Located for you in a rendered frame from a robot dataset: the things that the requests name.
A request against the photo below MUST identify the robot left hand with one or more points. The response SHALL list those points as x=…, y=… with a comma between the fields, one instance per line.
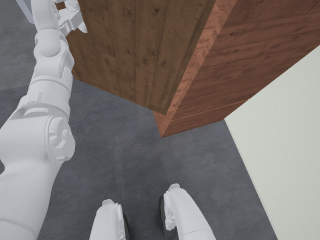
x=46, y=16

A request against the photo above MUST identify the robot left shin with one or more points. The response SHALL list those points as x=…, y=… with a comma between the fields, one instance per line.
x=120, y=232

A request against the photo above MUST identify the robot left forearm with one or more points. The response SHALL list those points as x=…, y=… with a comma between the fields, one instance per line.
x=50, y=87

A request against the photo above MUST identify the cupboard door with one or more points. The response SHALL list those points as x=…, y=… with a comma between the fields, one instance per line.
x=137, y=49

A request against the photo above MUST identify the left robot thigh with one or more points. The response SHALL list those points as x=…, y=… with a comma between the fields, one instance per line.
x=107, y=223

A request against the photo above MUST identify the left robot upper arm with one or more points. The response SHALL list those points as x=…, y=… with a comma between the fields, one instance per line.
x=32, y=151

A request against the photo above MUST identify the handle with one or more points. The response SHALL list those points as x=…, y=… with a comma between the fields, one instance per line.
x=26, y=7

